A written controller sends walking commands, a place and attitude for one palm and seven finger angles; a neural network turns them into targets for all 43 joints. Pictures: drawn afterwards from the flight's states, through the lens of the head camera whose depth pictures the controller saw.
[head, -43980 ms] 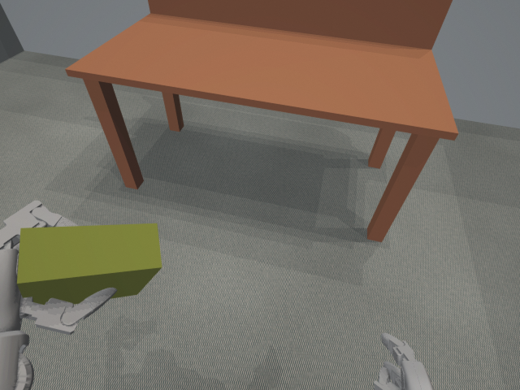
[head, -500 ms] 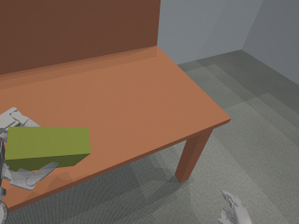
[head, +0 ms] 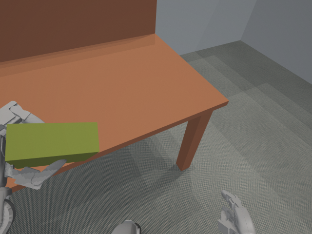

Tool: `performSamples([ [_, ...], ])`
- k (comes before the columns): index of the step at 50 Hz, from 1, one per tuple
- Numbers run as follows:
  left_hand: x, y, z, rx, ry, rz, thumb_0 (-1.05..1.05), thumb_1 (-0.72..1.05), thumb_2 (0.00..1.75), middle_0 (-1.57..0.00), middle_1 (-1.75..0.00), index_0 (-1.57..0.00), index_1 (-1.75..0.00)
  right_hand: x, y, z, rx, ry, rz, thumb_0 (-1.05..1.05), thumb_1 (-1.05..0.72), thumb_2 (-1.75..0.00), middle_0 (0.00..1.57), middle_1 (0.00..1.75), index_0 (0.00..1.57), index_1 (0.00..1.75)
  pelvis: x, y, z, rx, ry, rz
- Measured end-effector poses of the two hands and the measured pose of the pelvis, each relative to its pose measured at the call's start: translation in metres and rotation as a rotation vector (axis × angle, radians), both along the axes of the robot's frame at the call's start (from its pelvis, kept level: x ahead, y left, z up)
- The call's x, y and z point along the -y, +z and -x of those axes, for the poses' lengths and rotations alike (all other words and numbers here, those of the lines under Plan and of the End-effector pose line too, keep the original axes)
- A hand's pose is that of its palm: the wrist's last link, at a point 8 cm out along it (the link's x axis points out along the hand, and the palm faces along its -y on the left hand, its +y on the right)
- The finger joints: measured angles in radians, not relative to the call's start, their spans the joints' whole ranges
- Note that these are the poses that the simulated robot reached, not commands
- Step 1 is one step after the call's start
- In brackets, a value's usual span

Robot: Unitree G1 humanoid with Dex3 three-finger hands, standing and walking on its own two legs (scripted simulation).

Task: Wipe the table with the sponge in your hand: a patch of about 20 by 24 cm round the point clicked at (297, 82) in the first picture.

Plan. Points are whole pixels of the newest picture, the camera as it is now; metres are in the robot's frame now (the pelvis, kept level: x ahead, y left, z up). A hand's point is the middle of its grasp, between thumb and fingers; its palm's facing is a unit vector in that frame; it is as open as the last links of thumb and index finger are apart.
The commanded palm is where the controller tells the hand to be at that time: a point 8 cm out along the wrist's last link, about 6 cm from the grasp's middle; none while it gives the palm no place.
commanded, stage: step back with the hand held close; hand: left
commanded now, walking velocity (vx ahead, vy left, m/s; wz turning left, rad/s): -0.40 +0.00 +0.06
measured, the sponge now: (67, 145) +0.24 +0.20 +0.16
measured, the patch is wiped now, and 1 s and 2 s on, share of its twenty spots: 1.00 1.00 1.00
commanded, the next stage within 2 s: stop stepping back and stand still in 0.14 s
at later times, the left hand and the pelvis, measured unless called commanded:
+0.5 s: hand out of the picture +0.06 +0.23 +0.19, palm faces +0.36 -0.83 -0.43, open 9.5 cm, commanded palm +0.01 +0.28 +0.20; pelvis -0.15 -0.01 +0.00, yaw +1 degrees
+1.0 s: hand out of the picture -0.04 +0.23 +0.18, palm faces +0.43 -0.80 -0.41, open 9.5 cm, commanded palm -0.09 +0.26 +0.20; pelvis -0.24 -0.02 -0.01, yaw +3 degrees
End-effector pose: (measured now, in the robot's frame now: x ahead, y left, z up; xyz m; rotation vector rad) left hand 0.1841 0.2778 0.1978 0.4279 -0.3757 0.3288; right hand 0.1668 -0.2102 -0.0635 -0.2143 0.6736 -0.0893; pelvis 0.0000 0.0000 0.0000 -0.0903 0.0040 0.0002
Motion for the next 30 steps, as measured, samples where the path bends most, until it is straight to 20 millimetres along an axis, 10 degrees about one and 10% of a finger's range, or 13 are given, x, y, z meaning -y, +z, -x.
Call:
performSamples([
  [18, -0.011, -0.013, 0.103, -0.048, -0.028, 0.006, -0.01, -0.47, 1.09, -0.79, -1.37, -0.79, -1.40, 0.020, 0.020, 0.127, 0.009, -0.094, 0.055, 0.01, -0.91, -0.90, 0.20, 0.30, 0.20, 0.30, -0.007, 0.003, 0.110, 0.000, -0.018, -0.063],
  [30, -0.001, 0.000, 0.197, -0.055, 0.040, 0.000, -0.01, -0.48, 1.09, -0.79, -1.37, -0.79, -1.40, 0.024, -0.008, 0.198, -0.097, -0.044, -0.010, 0.01, -0.91, -0.90, 0.20, 0.30, 0.20, 0.30, 0.009, 0.006, 0.171, 0.025, 0.016, -0.045],
])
